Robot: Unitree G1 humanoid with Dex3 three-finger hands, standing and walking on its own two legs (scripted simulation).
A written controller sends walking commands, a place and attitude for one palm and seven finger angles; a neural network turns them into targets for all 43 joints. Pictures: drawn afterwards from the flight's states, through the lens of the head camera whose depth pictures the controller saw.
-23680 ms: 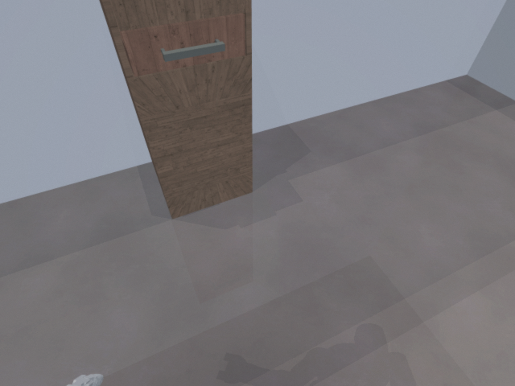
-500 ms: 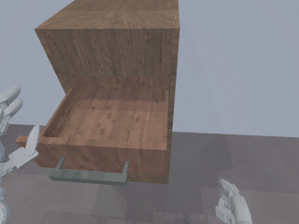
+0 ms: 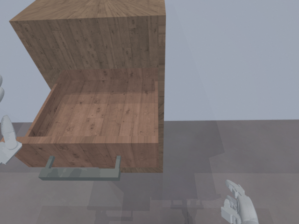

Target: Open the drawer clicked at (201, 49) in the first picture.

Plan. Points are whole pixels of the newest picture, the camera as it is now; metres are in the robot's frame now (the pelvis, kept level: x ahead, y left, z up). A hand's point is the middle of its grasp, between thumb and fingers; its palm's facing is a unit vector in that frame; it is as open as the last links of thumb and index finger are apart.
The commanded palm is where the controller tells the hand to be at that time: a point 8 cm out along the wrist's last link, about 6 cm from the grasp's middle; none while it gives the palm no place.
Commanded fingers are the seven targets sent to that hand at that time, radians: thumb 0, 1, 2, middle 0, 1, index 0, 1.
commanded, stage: step back with the hand held close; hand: left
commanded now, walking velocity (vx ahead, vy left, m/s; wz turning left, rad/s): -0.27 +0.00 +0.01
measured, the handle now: (82, 166) +0.25 +0.19 +0.04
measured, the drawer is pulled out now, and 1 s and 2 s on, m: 0.29 0.29 0.29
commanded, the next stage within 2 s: stop stepping back and stand still in 0.86 s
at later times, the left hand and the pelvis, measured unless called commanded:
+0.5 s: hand out of the picture +0.12 +0.24 +0.22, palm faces +0.47 -0.76 -0.45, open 7.4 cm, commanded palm +0.05 +0.29 +0.23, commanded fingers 0.00 0.90 0.90 -0.20 -0.30 -0.20 -0.30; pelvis -0.08 +0.01 -0.02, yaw +1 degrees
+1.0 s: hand out of the picture +0.03 +0.21 +0.21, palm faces +0.32 -0.79 -0.52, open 7.4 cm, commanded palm -0.04 +0.27 +0.23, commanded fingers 0.00 0.90 0.90 -0.20 -0.30 -0.20 -0.30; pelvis -0.18 -0.01 +0.00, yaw -2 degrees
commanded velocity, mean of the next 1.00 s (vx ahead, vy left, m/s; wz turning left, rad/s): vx -0.28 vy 0.01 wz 0.02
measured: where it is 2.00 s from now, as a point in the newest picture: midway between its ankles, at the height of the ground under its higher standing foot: outside the picture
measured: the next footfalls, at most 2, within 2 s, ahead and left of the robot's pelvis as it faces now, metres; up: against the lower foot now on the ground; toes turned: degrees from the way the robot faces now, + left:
right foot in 0.82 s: -0.17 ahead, -0.12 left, +0.00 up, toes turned -1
left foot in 1.10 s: -0.19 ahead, +0.12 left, +0.00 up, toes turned +1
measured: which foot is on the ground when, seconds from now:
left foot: down 0.00-0.86, up 0.88-1.00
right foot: down 0.00-0.60, up 0.62-0.80, down 0.82-1.00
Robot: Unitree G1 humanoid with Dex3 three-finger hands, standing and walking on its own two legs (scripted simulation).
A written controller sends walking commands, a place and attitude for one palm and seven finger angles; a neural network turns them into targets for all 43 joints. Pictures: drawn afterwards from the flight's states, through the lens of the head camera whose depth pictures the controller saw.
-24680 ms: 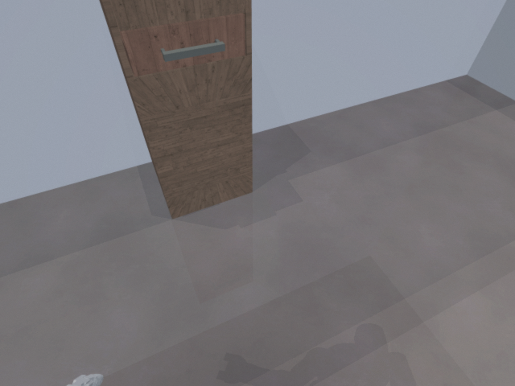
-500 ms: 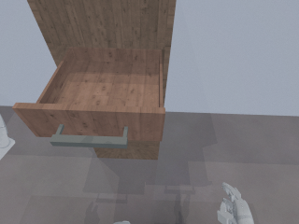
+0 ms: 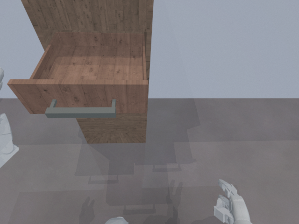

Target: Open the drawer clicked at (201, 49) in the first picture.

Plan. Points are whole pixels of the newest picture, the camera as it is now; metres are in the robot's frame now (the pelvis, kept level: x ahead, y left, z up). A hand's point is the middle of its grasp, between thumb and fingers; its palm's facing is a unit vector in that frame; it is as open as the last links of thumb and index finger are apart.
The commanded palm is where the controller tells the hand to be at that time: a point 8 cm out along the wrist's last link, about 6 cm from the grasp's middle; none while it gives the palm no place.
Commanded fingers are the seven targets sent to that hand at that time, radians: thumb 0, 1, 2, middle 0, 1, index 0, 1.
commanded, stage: stop stepping back and stand still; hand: left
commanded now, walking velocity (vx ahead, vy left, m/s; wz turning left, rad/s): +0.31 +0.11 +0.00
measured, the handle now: (83, 107) +0.43 +0.22 +0.04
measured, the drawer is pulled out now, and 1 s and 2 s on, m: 0.29 0.29 0.29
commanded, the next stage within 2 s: let the arm hang, fingers relaxed in 0.66 s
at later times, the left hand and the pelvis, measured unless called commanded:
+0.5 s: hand out of the picture +0.11 +0.25 +0.22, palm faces +0.49 -0.79 -0.37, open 7.4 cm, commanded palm +0.04 +0.30 +0.23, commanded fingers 0.00 0.90 0.90 -0.20 -0.30 -0.20 -0.30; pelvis -0.07 +0.01 -0.01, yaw +2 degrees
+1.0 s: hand out of the picture +0.04 +0.20 -0.15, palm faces +0.03 -0.97 -0.23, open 7.3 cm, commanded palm none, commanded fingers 0.00 0.90 0.90 -0.20 -0.30 -0.20 -0.30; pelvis -0.07 +0.01 -0.01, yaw +3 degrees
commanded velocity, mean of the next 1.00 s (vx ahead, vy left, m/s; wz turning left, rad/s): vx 0.08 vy -0.01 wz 0.00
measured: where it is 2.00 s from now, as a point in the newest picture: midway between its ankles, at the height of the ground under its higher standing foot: outside the picture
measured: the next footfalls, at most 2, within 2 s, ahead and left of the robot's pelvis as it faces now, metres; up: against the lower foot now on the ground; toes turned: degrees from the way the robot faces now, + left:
left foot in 0.10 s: -0.01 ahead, +0.13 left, +0.00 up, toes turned +3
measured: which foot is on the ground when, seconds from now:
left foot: up 0.00-0.08, down 0.10-1.00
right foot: down 0.00-1.00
